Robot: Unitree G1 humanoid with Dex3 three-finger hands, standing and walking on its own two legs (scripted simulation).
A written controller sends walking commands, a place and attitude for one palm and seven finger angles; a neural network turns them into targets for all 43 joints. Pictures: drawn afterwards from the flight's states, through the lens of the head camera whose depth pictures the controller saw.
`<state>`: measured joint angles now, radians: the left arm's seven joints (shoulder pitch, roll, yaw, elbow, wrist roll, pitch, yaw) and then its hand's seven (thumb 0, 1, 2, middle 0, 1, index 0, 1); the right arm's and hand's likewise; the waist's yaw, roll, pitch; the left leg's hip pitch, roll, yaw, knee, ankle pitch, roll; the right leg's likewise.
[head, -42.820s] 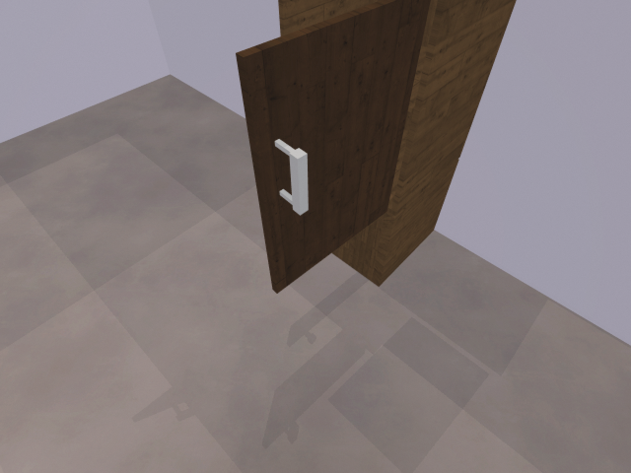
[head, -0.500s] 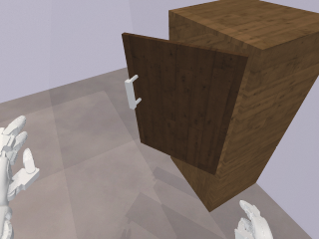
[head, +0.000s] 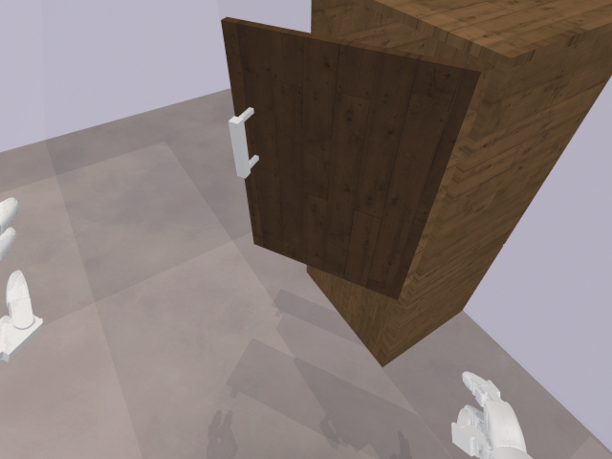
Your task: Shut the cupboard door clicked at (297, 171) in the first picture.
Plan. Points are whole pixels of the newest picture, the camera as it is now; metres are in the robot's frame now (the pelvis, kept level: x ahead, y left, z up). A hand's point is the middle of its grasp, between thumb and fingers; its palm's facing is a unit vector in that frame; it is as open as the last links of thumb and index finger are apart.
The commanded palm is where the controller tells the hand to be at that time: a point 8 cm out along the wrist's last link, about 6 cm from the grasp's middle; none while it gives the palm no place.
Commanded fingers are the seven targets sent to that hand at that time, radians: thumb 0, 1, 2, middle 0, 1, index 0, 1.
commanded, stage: step back with the hand held close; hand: left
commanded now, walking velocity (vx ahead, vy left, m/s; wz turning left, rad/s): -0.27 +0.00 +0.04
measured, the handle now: (246, 143) +0.68 +0.17 +0.03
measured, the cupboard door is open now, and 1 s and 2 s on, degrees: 31 31 31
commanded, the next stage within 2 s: stop stepping back and stand still in 0.68 s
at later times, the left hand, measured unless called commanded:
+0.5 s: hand out of the picture +0.06 +0.28 +0.18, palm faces +0.55 -0.72 -0.42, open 7.4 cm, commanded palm +0.00 +0.32 +0.18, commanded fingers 0.00 0.90 0.90 -0.20 -0.30 -0.20 -0.30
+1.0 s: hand out of the picture -0.08 +0.33 +0.18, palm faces +0.62 -0.73 -0.28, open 7.4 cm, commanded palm -0.16 +0.34 +0.18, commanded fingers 0.00 0.90 0.90 -0.20 -0.30 -0.20 -0.30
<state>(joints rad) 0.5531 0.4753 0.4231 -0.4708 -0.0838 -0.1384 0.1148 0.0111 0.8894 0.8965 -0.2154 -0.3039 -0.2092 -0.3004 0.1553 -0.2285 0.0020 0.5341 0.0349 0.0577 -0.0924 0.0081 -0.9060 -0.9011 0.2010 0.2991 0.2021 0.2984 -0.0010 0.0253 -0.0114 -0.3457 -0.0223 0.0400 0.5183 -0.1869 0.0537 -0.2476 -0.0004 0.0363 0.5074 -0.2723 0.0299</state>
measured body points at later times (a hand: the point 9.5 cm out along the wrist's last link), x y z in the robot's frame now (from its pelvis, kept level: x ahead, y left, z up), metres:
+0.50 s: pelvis -0.11 +0.00 -0.02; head -0.11 +0.01 +0.43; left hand +0.02 +0.32 +0.20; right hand +0.08 -0.23 -0.10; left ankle +0.05 +0.09 -0.73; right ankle -0.02 -0.14 -0.73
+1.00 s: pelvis -0.27 +0.03 -0.01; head -0.29 +0.05 +0.44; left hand -0.12 +0.37 +0.19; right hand -0.08 -0.18 -0.08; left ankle -0.22 +0.15 -0.74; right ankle -0.25 -0.11 -0.73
